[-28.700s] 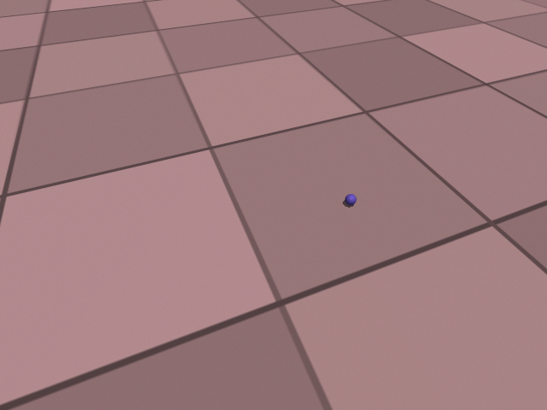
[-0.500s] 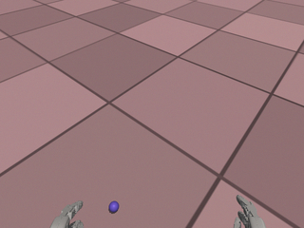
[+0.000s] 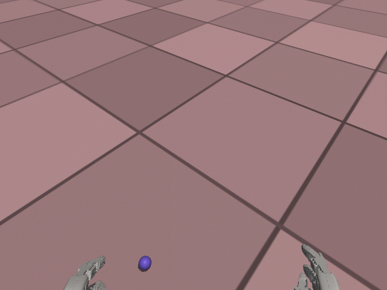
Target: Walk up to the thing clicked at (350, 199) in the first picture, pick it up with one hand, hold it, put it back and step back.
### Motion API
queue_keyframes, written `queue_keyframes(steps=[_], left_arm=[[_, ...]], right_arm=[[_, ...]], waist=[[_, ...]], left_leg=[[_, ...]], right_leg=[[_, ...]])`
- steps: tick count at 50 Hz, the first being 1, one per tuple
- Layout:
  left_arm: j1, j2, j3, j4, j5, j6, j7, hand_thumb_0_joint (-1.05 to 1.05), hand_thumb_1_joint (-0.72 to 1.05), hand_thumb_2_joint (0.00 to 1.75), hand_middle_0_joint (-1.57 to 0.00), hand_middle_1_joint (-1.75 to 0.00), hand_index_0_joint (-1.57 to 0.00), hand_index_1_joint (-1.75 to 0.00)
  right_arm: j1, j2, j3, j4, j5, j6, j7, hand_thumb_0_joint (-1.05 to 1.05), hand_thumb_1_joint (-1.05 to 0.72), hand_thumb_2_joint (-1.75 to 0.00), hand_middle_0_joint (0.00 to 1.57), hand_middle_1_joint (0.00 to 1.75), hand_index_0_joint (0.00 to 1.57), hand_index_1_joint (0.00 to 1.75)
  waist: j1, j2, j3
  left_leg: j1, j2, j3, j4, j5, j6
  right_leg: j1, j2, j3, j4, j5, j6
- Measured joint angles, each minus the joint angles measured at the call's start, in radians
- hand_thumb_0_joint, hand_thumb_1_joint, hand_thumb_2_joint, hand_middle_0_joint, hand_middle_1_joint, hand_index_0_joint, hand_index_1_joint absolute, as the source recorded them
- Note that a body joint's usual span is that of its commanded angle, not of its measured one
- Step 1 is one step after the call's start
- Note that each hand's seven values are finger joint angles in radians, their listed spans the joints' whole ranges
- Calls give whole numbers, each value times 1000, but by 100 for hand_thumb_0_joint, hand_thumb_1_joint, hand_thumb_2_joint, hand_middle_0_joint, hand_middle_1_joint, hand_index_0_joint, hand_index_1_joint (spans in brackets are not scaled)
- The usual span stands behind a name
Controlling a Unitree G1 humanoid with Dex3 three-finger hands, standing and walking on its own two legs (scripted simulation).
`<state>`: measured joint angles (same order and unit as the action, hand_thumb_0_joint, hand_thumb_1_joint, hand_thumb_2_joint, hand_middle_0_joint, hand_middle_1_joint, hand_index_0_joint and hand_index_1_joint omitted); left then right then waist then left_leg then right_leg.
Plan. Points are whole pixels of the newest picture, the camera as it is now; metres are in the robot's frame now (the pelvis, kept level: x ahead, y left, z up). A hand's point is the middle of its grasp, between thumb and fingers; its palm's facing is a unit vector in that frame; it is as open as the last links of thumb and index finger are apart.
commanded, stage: home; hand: left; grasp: from above
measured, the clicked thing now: (145, 262) +0.44 +0.24 -0.69
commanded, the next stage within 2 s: stand in 0.86 s
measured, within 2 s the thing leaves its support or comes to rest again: neither
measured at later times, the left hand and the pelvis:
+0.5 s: hand out of the picture +0.17 +0.18 -0.05, palm faces +0.05 -0.98 -0.21, open 7.4 cm; pelvis +0.00 +0.00 +0.00, yaw +0 degrees
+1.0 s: hand out of the picture +0.17 +0.18 -0.06, palm faces +0.03 -0.97 -0.26, open 7.4 cm; pelvis +0.01 +0.00 +0.00, yaw +0 degrees
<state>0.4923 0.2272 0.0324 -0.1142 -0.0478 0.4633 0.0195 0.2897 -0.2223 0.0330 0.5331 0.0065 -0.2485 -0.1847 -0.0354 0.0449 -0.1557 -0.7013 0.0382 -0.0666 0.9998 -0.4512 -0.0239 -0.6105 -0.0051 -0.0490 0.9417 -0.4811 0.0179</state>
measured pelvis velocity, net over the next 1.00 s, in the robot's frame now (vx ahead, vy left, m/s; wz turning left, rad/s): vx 0.01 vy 0.00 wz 0.00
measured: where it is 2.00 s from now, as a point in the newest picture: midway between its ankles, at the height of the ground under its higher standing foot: outside the picture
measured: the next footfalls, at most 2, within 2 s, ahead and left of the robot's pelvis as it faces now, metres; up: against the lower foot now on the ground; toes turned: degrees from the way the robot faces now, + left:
none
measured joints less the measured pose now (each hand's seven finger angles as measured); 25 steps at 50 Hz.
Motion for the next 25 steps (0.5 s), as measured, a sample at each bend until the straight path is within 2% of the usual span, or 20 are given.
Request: queue_keyframes(steps=[25], left_arm=[[7, -1, 0, -11, -2, -8, 1, 1, 91, 90, -20, -30, -20, -30]], right_arm=[[5, 2, -1, 4, 0, -2, -3, 1, -90, -90, 20, 30, 20, 30]], waist=[[1, 2, -4]], left_leg=[[-11, 2, 3, 7, -10, -3]], right_leg=[[-14, 2, 3, 11, -11, -2]])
